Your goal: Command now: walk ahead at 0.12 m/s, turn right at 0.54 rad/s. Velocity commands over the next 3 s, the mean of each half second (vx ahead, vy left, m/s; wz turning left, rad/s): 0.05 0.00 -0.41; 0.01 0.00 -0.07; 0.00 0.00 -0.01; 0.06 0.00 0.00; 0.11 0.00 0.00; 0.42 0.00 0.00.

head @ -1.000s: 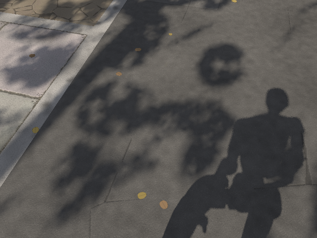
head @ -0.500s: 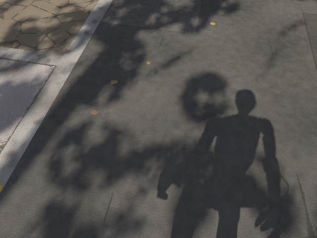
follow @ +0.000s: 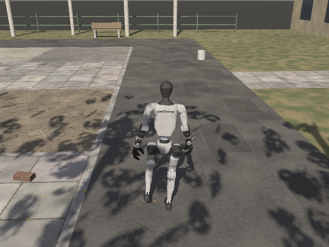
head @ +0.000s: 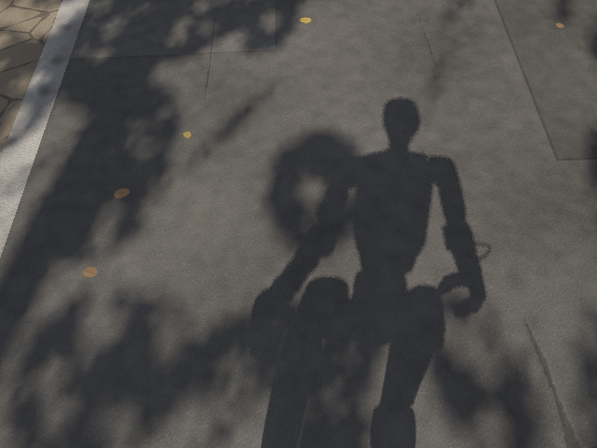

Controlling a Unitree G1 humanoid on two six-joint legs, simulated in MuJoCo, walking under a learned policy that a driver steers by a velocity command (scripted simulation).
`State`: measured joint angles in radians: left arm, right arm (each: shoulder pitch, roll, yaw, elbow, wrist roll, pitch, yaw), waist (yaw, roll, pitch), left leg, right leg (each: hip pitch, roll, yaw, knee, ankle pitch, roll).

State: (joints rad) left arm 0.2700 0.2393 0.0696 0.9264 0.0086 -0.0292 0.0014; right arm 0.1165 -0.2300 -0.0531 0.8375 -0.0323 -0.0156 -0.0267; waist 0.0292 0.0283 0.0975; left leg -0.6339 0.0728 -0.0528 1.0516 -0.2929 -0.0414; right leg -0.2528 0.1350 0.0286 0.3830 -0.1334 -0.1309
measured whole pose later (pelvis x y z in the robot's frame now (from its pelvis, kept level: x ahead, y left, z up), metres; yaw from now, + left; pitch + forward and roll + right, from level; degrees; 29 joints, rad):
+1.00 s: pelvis +0.04 +0.05 +0.00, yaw -12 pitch -2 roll +0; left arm 0.22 0.22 -0.01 1.06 0.01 0.00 0.03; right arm 0.25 -0.24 0.00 1.00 -0.01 0.01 -0.02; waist -0.02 0.02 0.03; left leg -0.18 -0.02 -0.03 0.37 -0.15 0.01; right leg -0.08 0.05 0.07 0.36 -0.24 -0.03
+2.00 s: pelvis +0.10 +0.05 -0.01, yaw -12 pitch -1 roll +0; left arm 0.38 0.16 0.00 1.15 0.01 -0.02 0.05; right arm 0.30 -0.15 0.01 1.12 -0.02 -0.03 -0.03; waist 0.01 -0.03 0.01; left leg -0.20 -0.04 0.01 0.51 -0.29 0.04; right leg -0.06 0.03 0.07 0.45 -0.37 -0.01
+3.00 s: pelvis +0.31 -0.04 -0.02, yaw -13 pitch +1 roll +1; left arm 0.56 0.12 0.00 1.13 0.02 -0.11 0.03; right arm -0.04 -0.18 -0.03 0.90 -0.01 -0.04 0.02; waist 0.06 0.01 0.07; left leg -0.54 -0.04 0.14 0.61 -0.14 0.11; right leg 0.19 0.06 -0.01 0.20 -0.40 -0.08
